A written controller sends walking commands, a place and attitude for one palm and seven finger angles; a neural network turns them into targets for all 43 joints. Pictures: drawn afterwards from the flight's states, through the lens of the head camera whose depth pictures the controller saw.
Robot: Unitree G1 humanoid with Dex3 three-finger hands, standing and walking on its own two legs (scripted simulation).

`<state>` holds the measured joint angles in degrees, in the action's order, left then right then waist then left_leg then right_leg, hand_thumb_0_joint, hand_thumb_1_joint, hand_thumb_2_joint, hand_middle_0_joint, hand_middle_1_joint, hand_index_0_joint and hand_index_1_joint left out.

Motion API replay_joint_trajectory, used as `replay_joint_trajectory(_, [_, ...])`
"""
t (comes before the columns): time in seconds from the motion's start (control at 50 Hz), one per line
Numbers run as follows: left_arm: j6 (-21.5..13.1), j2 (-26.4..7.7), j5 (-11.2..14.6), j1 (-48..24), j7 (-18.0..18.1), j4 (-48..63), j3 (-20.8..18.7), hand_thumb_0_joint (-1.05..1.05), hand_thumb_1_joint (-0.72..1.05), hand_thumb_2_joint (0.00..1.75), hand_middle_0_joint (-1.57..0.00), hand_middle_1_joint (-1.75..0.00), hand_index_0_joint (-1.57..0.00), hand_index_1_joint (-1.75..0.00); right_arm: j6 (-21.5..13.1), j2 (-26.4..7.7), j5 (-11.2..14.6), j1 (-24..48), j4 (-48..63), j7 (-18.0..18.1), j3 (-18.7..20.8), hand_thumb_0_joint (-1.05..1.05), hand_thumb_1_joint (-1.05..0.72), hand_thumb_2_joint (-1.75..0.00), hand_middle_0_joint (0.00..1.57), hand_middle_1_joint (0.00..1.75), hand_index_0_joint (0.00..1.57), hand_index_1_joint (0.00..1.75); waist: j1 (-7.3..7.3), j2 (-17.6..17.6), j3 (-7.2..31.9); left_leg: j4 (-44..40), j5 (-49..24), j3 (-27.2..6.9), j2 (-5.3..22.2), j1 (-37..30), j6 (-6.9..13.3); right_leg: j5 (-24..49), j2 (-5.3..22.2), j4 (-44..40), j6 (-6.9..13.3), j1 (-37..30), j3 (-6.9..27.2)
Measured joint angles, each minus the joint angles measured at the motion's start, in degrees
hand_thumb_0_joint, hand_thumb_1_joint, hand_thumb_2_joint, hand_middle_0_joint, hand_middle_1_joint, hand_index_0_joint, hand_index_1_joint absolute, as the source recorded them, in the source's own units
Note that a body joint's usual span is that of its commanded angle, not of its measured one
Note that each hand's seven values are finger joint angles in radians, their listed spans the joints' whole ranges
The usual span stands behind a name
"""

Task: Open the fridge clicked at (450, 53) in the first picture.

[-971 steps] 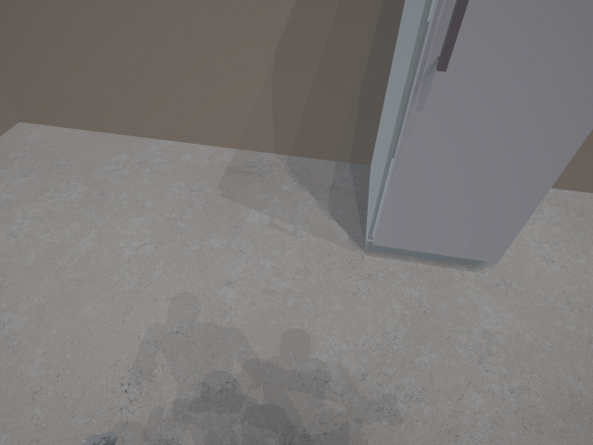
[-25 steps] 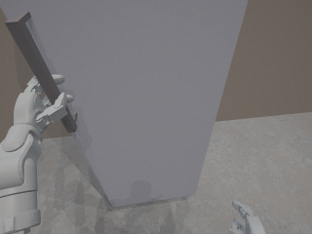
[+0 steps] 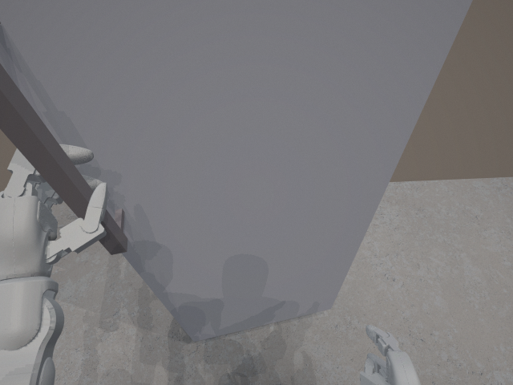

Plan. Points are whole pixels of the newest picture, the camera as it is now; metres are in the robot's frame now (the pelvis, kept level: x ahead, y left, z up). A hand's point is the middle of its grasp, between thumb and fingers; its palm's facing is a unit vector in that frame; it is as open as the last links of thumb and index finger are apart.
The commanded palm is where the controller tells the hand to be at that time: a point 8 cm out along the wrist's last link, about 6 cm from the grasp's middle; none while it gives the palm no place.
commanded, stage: walk backward, drawing the door open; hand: left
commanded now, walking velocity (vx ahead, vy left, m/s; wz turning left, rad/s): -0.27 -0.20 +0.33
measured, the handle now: (69, 164) +0.31 +0.21 +0.23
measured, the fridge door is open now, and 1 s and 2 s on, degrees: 11 38 68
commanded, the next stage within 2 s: stop walking and hold the door back in 1.66 s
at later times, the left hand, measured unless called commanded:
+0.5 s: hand (104, 286) +0.19 +0.15 +0.19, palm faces +0.35 -0.90 -0.26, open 7.1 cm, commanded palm +0.14 +0.19 +0.20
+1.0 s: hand out of the picture +0.10 +0.06 +0.19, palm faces +0.68 -0.69 -0.25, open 7.0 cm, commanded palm +0.04 +0.08 +0.20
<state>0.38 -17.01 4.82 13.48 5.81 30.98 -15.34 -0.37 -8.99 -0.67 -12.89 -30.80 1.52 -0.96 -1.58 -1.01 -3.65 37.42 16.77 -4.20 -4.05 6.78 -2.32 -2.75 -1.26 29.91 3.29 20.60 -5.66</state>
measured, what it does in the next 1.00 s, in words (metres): steps to the right, turning left: left foot, then right foot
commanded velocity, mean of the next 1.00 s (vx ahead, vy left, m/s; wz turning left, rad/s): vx -0.18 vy -0.34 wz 0.59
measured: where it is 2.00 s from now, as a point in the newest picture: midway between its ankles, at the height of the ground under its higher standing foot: outside the picture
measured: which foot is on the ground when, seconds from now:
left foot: down 0.00-0.00, up 0.02-0.32, down 0.34-0.64, up 0.66-0.84, down 0.86-1.00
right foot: down 0.00-0.34, up 0.36-0.60, down 0.62-0.86, up 0.88-1.00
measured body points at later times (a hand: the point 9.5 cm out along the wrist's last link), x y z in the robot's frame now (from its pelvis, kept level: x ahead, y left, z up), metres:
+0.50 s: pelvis -0.03 -0.06 +0.00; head +0.01 -0.04 +0.45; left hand +0.16 +0.19 +0.21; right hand +0.20 -0.21 -0.09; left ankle -0.03 +0.11 -0.74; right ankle +0.02 -0.15 -0.68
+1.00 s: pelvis -0.04 -0.24 +0.00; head +0.01 -0.19 +0.44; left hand +0.06 +0.09 +0.21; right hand +0.22 -0.33 -0.10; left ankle -0.10 -0.10 -0.74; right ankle +0.05 -0.32 -0.66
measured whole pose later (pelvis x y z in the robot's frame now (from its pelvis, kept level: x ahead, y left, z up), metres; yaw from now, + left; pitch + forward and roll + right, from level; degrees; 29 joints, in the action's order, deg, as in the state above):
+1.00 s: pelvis -0.04 -0.24 +0.00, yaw +36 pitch +0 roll -2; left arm -6.3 -16.3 0.6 3.7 2.9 31.3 -10.2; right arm -5.4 -8.6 -2.0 -8.9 -36.1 3.2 2.0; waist -1.2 0.1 -9.9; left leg 31.4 13.7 -0.9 4.8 17.2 -2.2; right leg -22.7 -2.0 64.5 -2.1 33.1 -1.3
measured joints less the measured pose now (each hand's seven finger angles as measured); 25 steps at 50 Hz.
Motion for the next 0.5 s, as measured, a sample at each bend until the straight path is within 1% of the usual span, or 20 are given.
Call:
replay_joint_trajectory(0.02, [0.2,-0.2,0.2,-0.4,-0.1,-0.5,0.2,-0.09,0.56,0.80,-0.45,-1.39,-0.24,-1.38,-0.2,0.0,0.1,-0.6,-0.2,0.4,-0.5,0.01,-0.90,-0.90,0.20,0.30,0.20,0.30,-0.53,-0.2,0.1,5.7,1.0,0.6,-0.1,2.6,-0.2,-1.0,0.5,-0.3,1.7,-1.0,-0.9])
replay_joint_trajectory(0.04, [-0.3,-0.1,0.4,-0.9,-0.2,-1.1,0.6,-0.09,0.56,0.79,-0.45,-1.39,-0.24,-1.38,-0.4,-0.1,0.1,-0.7,-0.5,0.9,-0.8,0.01,-0.90,-0.90,0.20,0.30,0.20,0.30,-0.68,-0.9,0.1,11.5,4.8,0.9,0.0,5.8,0.1,-4.2,0.6,0.1,2.8,-1.2,-1.7])
replay_joint_trajectory(0.06, [-0.7,0.1,0.3,-1.4,-0.1,-1.5,0.9,-0.09,0.57,0.79,-0.45,-1.39,-0.24,-1.38,-0.6,-0.2,0.0,-0.4,-0.9,1.3,-1.0,0.01,-0.90,-0.90,0.20,0.30,0.20,0.30,-0.61,-1.3,-0.1,17.0,8.3,1.2,-0.1,9.0,0.5,-7.0,0.7,0.5,3.4,-1.2,-2.3])
replay_joint_trajectory(0.1, [-1.0,0.6,-0.3,-2.3,0.0,-1.5,1.5,-0.09,0.57,0.78,-0.45,-1.40,-0.23,-1.38,-0.4,-0.4,-0.2,0.9,-1.5,1.7,-1.1,0.02,-0.90,-0.90,0.20,0.30,0.20,0.30,-0.30,-1.5,-0.8,25.0,11.8,2.2,0.3,14.7,0.5,-9.1,0.9,1.0,3.8,-0.9,-3.1])
replay_joint_trajectory(0.14, [-1.3,1.0,-1.2,-2.6,0.4,-1.3,2.1,-0.10,0.57,0.78,-0.45,-1.40,-0.23,-1.37,0.4,-0.5,-0.5,2.1,-1.7,2.0,-1.2,0.02,-0.90,-0.90,0.20,0.30,0.20,0.30,-0.28,-1.0,-1.4,27.5,12.1,3.6,1.4,18.1,0.4,-8.7,1.5,1.1,3.8,-1.0,-3.8])
replay_joint_trajectory(0.2, [-1.2,1.2,-2.2,-2.2,0.6,-0.5,3.5,-0.09,0.57,0.78,-0.46,-1.40,-0.24,-1.37,1.2,-0.7,-0.8,3.1,-1.7,2.6,-1.6,0.02,-0.90,-0.90,0.20,0.30,0.20,0.30,-0.63,0.2,-1.0,22.8,10.4,6.0,3.6,18.9,1.0,-8.4,2.1,0.4,4.0,-1.6,-5.0])
replay_joint_trajectory(0.28, [-1.1,1.1,-3.0,-1.6,0.5,1.4,6.8,-0.09,0.55,0.77,-0.46,-1.40,-0.26,-1.36,0.6,-1.4,-1.1,3.1,-1.4,3.0,-1.4,0.02,-0.90,-0.90,0.20,0.30,0.20,0.30,-0.91,1.4,0.8,10.9,6.3,8.5,5.9,15.8,1.4,-8.0,2.5,-0.6,4.2,-1.6,-7.6])
replay_joint_trajectory(0.32, [-1.2,1.2,-3.1,-1.5,0.5,2.7,8.8,-0.09,0.55,0.77,-0.46,-1.40,-0.26,-1.35,0.1,-2.1,-1.0,2.7,-0.5,3.0,-1.0,0.02,-0.90,-0.90,0.20,0.30,0.20,0.30,-1.19,1.0,1.6,2.0,1.6,8.9,6.7,12.4,1.4,-8.4,2.3,0.3,4.2,-0.8,-9.3])
replay_joint_trajectory(0.34, [-1.3,1.4,-3.0,-1.4,0.5,3.5,9.7,-0.09,0.55,0.77,-0.46,-1.40,-0.26,-1.34,-0.3,-2.7,-0.9,2.3,0.4,3.0,-0.6,0.02,-0.90,-0.90,0.20,0.30,0.20,0.30,-1.18,0.0,2.2,-2.8,0.3,7.6,7.3,10.6,2.0,-9.3,1.8,2.1,3.4,0.5,-10.2])
replay_joint_trajectory(0.36, [-1.8,1.0,-2.9,-1.9,0.4,3.6,10.1,-0.10,0.55,0.77,-0.46,-1.40,-0.26,-1.33,-0.9,-2.4,-0.8,2.6,0.4,3.0,0.0,0.02,-0.90,-0.90,0.20,0.30,0.20,0.30,-1.24,0.5,2.3,-3.2,1.5,7.1,7.0,10.9,2.0,-12.4,1.8,5.5,1.2,2.3,-9.3])
replay_joint_trajectory(0.38, [-2.5,0.6,-3.0,-2.5,0.2,3.4,10.5,-0.10,0.55,0.77,-0.46,-1.40,-0.26,-1.33,-1.2,-1.6,-0.9,2.9,0.0,2.9,0.5,0.01,-0.90,-0.90,0.20,0.30,0.20,0.30,-1.19,1.4,1.5,-2.9,1.2,6.7,6.4,11.2,1.8,-16.3,1.5,10.6,-0.6,4.1,-6.4])
replay_joint_trajectory(0.4, [-2.8,0.2,-3.4,-3.1,-0.2,3.2,10.7,-0.10,0.55,0.77,-0.46,-1.40,-0.25,-1.33,-1.6,-0.9,-1.2,3.0,-0.3,2.7,0.8,0.01,-0.90,-0.90,0.20,0.30,0.20,0.30,-1.39,1.8,0.7,-3.4,0.0,5.6,6.2,11.2,1.3,-19.8,0.6,16.3,-2.0,5.7,-3.6])
replay_joint_trajectory(0.44, [-3.2,-0.3,-4.0,-3.9,-0.9,2.6,11.2,-0.10,0.54,0.77,-0.46,-1.40,-0.26,-1.33,-2.8,0.2,-1.5,3.2,-1.1,1.9,1.2,0.01,-0.91,-0.90,0.20,0.30,0.20,0.30,-1.40,1.3,-0.7,-5.8,-3.3,2.9,6.7,10.7,0.1,-22.3,-1.3,25.2,-3.4,7.8,0.3])
replay_joint_trajectory(0.46, [-3.5,-0.1,-4.2,-4.1,-1.1,2.3,11.3,-0.09,0.54,0.77,-0.46,-1.40,-0.26,-1.33,-3.3,0.5,-1.5,3.3,-1.6,1.4,1.2,0.01,-0.91,-0.90,0.20,0.30,0.20,0.30,-1.00,0.7,-1.3,-7.0,-4.5,1.8,7.2,10.5,-0.4,-22.2,-1.8,26.9,-3.8,8.1,1.5])
replay_joint_trajectory(0.5, [-3.5,0.6,-4.3,-4.5,-1.3,2.1,11.3,-0.08,0.55,0.77,-0.46,-1.40,-0.26,-1.34,-3.8,1.0,-1.1,3.6,-2.4,0.6,1.0,0.01,-0.90,-0.90,0.20,0.30,0.20,0.30,0.09,-0.3,-1.9,-8.9,-6.1,0.2,8.5,10.4,-1.4,-21.1,-1.7,25.0,-4.2,7.1,3.4])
